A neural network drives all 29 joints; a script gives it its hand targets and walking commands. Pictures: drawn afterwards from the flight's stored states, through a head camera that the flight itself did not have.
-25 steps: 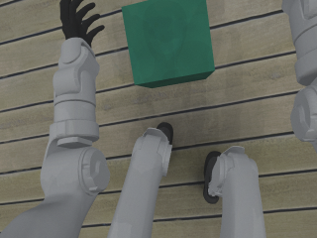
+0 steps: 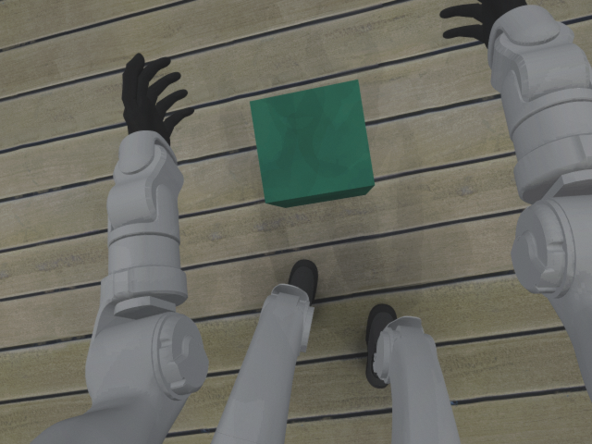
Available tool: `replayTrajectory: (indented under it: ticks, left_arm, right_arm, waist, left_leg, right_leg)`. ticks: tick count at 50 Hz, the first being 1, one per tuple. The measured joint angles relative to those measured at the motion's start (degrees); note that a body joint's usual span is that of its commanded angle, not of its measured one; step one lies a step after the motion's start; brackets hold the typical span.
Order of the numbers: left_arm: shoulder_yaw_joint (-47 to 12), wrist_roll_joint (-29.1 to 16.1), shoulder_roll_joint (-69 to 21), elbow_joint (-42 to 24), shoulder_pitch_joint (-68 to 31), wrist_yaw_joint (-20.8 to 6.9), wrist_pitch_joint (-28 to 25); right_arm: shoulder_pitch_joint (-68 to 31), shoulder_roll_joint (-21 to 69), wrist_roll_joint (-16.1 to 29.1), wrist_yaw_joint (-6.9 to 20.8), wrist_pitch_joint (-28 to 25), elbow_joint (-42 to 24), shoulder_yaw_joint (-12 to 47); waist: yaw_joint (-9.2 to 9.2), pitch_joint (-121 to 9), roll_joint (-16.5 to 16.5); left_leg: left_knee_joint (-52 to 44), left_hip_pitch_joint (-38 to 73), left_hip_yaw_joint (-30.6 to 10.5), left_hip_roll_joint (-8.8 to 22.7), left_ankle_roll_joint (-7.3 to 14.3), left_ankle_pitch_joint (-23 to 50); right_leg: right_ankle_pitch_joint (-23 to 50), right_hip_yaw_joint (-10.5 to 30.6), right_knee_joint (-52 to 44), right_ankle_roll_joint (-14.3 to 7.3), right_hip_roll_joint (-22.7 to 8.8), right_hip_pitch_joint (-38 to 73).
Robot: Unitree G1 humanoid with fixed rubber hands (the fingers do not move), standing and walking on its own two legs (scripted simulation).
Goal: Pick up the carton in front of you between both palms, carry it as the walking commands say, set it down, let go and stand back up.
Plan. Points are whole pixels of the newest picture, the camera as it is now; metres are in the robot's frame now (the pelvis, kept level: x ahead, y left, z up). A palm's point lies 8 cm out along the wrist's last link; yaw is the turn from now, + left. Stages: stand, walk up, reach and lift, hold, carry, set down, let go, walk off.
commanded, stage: let go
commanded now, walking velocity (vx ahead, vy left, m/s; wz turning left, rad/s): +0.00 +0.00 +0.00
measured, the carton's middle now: (315, 154) +0.51 +0.13 -0.50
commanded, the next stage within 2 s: stand in 1.46 s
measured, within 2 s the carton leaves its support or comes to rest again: neither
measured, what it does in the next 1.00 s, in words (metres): rises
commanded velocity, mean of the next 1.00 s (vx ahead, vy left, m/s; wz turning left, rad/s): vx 0.00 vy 0.00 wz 0.00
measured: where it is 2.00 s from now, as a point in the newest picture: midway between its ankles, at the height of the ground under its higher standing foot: (337, 335)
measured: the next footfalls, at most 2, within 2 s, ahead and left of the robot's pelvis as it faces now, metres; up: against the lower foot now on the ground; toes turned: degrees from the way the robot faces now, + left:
none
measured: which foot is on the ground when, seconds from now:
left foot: down 0.00-1.00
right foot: down 0.00-1.00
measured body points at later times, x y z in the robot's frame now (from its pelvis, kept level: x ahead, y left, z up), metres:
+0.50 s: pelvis +0.05 +0.03 +0.11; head +0.23 +0.02 +0.52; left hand +0.32 +0.27 +0.02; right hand +0.42 -0.14 +0.00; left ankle +0.11 +0.12 -0.59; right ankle +0.04 -0.10 -0.59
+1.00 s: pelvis +0.10 +0.00 +0.15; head +0.15 +0.00 +0.59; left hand +0.27 +0.24 +0.07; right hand +0.30 -0.22 +0.06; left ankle +0.11 +0.12 -0.59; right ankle +0.04 -0.10 -0.59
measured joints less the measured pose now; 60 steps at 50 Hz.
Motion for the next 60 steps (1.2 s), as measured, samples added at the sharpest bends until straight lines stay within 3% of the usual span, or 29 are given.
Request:
replayTrajectory:
  ticks: [5,10,15,19,29,37,50,55,60]
  left_arm:
    - [-2.1,2.4,-0.6,-2.2,7.9,-3.2,-2.0]
    - [-6.2,3.9,0.2,-4.1,19.4,-7.6,-4.2]
    - [-10.9,4.0,2.9,-3.7,29.0,-11.2,-6.1]
    - [-15.4,2.8,5.1,-4.0,36.0,-12.9,-7.7]
    - [-25.0,-1.1,7.2,-9.7,55.4,-11.4,-11.3]
    - [-28.1,-2.3,8.2,-13.9,67.0,-10.1,-12.0]
    - [-25.7,-1.8,9.1,-10.4,70.5,-9.5,-11.3]
    - [-25.1,-0.7,9.1,-9.5,70.6,-9.5,-10.2]
    - [-24.8,0.4,9.5,-10.4,70.1,-7.8,-6.2]
  right_arm:
    - [9.0,4.7,-2.6,-2.5,-1.7,-5.4,-3.7]
    - [24.1,11.4,-4.1,-7.4,-3.4,-14.6,-6.6]
    - [38.0,16.3,-4.1,-11.6,-5.0,-21.9,-7.1]
    - [46.6,18.0,-3.4,-12.8,-6.7,-24.6,-6.6]
    - [64.7,17.1,-0.9,-10.6,-12.4,-26.0,-4.0]
    - [75.8,15.7,0.4,-8.1,-14.6,-27.9,-1.8]
    - [90.7,13.8,3.5,-3.5,-13.4,-34.4,2.7]
    - [94.2,12.6,5.0,-2.2,-12.0,-36.2,3.8]
    - [95.6,12.1,6.5,-3.2,-12.6,-35.0,5.0]
  waist:
    - [-1.38,-1.5,1.1]
    - [-2.78,-2.8,2.4]
    - [-3.81,-2.0,3.8]
    - [-4.56,-0.7,4.5]
    - [-4.98,1.8,5.1]
    - [-6.28,3.3,5.7]
    - [-12.36,4.4,2.9]
    - [-13.54,4.6,1.8]
    - [-13.74,3.9,1.6]
  left_leg:
    - [-5.8,5.6,-0.2,0.5,0.4,1.5]
    - [-11.3,13.7,0.3,1.1,1.0,2.2]
    - [-15.8,24.2,1.1,1.2,1.7,2.4]
    - [-18.9,32.8,1.4,0.8,2.2,2.2]
    - [-25.4,52.2,0.6,-1.3,2.7,1.1]
    - [-30.6,64.9,-0.5,-2.1,2.3,1.0]
    - [-39.1,80.8,-1.8,-1.5,0.6,2.5]
    - [-40.3,84.8,-1.8,-0.9,0.1,2.5]
    - [-38.2,85.0,-2.3,-0.9,-0.1,1.4]
  right_leg:
    - [2.3,0.2,-6.9,0.3,0.3,5.9]
    - [4.2,1.1,-13.8,0.9,0.6,14.3]
    - [5.2,2.1,-19.5,1.4,0.5,24.9]
    - [5.3,2.5,-23.1,1.6,-0.1,33.8]
    - [4.4,1.9,-31.1,1.6,-2.3,54.5]
    - [4.4,0.9,-37.1,1.0,-3.2,67.7]
    - [5.9,0.0,-45.1,-0.8,-2.7,83.5]
    - [5.9,0.1,-46.2,-1.5,-2.3,87.3]
    - [4.9,-0.4,-44.5,-1.7,-2.1,87.9]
